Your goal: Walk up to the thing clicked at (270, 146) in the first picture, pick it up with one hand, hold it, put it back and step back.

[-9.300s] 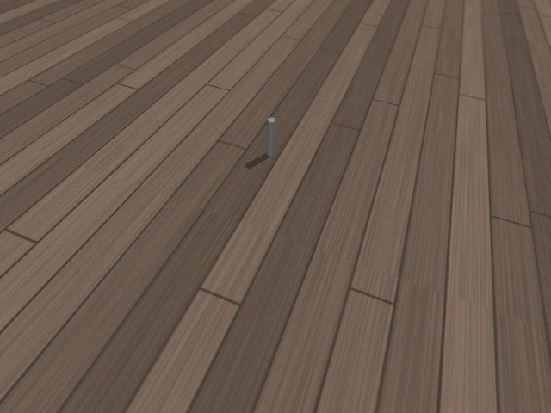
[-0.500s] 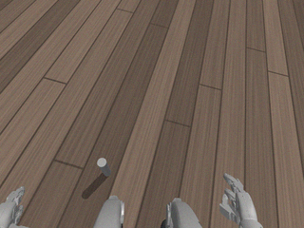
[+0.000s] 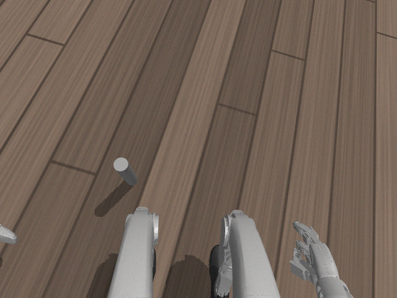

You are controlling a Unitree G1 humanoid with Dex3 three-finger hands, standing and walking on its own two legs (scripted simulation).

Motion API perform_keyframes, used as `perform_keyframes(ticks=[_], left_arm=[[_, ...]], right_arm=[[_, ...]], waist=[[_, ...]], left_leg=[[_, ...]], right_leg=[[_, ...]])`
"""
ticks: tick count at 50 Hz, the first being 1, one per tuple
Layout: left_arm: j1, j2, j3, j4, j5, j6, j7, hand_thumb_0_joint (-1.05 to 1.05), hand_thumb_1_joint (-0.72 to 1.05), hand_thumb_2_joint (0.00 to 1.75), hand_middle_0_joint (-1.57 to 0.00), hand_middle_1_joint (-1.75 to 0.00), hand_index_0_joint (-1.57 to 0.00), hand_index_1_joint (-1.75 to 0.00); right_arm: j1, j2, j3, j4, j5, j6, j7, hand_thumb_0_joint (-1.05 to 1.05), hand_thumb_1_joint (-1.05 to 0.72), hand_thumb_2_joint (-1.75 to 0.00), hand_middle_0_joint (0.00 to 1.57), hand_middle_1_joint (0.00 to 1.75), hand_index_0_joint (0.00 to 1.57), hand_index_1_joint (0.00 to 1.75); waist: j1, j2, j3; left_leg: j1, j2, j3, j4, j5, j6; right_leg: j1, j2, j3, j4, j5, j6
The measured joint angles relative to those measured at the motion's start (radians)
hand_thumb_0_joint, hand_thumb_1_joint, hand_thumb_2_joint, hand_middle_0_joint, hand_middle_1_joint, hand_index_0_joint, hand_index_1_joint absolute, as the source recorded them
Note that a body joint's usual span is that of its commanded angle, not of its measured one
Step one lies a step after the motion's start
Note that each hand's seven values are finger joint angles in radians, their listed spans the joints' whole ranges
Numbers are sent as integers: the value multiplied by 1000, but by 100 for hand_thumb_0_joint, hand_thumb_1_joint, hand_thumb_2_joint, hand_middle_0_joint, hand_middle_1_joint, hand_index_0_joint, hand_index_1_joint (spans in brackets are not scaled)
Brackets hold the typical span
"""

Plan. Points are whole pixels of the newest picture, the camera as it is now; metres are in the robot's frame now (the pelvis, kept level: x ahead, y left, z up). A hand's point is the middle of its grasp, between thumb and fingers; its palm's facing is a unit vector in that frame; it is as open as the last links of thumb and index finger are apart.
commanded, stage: go down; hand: left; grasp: from the side
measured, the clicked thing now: (127, 173) +0.42 +0.22 -0.42
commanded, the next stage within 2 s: approach in 1.44 s
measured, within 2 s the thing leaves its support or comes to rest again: neither
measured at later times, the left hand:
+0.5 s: hand (6, 181) +0.32 +0.39 -0.10, palm faces +0.15 -0.98 -0.15, open 17.6 cm
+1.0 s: hand (9, 174) +0.34 +0.40 -0.13, palm faces +0.15 -0.98 -0.13, open 17.5 cm
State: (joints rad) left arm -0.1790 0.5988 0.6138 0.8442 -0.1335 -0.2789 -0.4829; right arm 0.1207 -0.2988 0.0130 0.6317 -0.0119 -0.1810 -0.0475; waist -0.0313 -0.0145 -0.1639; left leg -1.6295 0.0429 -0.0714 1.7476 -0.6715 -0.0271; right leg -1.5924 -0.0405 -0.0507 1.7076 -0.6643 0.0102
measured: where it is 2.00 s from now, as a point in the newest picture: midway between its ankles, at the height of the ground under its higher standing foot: (182, 287)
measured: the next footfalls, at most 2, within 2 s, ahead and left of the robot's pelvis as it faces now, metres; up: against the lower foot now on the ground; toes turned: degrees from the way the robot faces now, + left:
none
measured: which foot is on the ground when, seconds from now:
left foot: down 0.00-1.00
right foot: down 0.00-1.00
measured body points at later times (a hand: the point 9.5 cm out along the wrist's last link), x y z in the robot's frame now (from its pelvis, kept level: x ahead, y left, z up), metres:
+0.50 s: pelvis -0.02 +0.00 -0.08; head +0.17 +0.05 +0.32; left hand +0.31 +0.44 -0.09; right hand +0.15 -0.27 -0.18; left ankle +0.05 +0.13 -0.50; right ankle +0.06 -0.13 -0.50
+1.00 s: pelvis -0.03 +0.00 -0.12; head +0.17 +0.06 +0.28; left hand +0.33 +0.45 -0.11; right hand +0.13 -0.28 -0.22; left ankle +0.05 +0.13 -0.51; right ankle +0.06 -0.13 -0.50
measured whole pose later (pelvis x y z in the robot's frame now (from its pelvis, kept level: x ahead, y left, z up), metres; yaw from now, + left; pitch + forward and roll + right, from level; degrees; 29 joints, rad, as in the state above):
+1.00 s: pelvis -0.03 +0.00 -0.12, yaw -3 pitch +33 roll -6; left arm -0.47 0.82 0.77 0.99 -0.17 -0.32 -0.68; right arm 0.11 -0.35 0.07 0.66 -0.02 -0.18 -0.05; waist -0.06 -0.02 -0.13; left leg -2.02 0.03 -0.12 2.13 -0.70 -0.03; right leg -1.96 -0.04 -0.07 2.06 -0.68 0.02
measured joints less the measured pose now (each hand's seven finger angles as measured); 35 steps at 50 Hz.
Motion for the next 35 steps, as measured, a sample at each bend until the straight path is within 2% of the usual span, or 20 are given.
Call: perform_keyframes(ticks=[7,14,35], left_arm=[[-99,63,56,80,-9,-48,-72,-1,-59,5,-8,-8,-7,-8],[-156,107,90,98,-19,-52,-117,-1,-59,4,-8,-7,-7,-8],[-262,194,134,144,-27,-49,-173,-1,-57,4,-7,-5,-5,-6]], right_arm=[[-9,-16,12,17,-7,0,-2,1,-89,-89,21,30,21,30],[-18,-30,24,23,-7,0,-4,1,-90,-90,21,30,21,30],[-18,-44,52,22,-13,2,-1,1,-91,-90,21,30,21,30]], waist=[[-4,-4,8],[-13,-6,12],[-23,-11,32]], left_leg=[[-113,-2,-17,97,-6,-6],[-192,-2,-29,176,-16,-6],[-333,-8,-45,326,-18,0]], right_leg=[[-109,1,-8,93,-7,-5],[-182,3,-14,164,-12,-4],[-314,5,-14,301,-10,5]])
